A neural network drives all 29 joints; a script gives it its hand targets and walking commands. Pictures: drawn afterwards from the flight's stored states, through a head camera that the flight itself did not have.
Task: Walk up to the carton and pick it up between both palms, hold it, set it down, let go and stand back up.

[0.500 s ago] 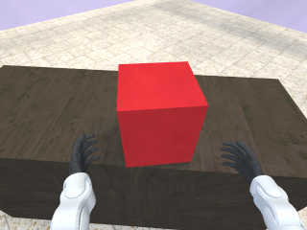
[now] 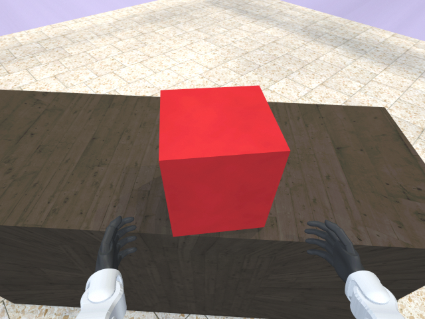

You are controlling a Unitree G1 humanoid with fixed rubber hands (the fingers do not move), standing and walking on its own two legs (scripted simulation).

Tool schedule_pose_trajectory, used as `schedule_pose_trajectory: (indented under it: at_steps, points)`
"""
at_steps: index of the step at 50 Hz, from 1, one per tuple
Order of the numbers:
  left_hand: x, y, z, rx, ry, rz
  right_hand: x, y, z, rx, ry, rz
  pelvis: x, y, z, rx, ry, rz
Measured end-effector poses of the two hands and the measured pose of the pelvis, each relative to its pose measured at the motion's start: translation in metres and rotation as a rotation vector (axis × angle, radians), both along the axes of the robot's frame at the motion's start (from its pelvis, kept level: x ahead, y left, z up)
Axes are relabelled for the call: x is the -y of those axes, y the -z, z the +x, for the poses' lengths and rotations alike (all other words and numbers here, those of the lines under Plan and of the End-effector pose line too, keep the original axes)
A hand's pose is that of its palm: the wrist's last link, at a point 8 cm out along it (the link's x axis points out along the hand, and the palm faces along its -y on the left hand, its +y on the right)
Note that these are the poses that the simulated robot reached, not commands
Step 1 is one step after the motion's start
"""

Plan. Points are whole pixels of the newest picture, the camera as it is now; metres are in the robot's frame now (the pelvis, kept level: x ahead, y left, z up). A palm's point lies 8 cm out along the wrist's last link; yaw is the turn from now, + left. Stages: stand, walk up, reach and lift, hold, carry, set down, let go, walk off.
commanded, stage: set down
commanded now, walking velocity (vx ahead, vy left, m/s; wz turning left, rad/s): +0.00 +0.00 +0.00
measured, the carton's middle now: (215, 162) +0.41 +0.02 +0.06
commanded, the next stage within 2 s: let go in 0.92 s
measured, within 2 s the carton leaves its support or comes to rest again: neither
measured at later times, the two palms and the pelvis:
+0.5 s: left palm (107, 278) +0.18 +0.21 -0.02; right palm (339, 263) +0.23 -0.22 +0.00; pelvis +0.01 +0.01 +0.00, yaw +0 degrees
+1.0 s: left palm (103, 290) +0.17 +0.22 -0.05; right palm (336, 264) +0.23 -0.21 +0.00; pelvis +0.01 +0.01 +0.00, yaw +0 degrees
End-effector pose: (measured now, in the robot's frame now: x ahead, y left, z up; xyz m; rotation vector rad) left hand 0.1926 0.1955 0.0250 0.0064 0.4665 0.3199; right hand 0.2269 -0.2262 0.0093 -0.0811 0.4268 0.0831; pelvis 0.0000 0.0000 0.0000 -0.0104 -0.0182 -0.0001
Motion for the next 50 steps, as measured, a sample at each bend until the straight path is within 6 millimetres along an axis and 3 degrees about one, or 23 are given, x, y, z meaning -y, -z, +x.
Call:
schedule_pose_trajectory:
  at_steps: [28,50]
  points:
    - [-0.014,0.047,-0.013,-0.170,0.077,-0.013,-0.010,0.005,0.002,0.009,0.021,-0.067,-0.007,-0.001,0.006,-0.007,-0.004,-0.001]
    - [-0.023,0.071,-0.022,-0.265,0.120,-0.018,-0.016,0.006,0.000,0.022,0.065,-0.103,-0.011,-0.001,0.010,0.009,-0.007,-0.001]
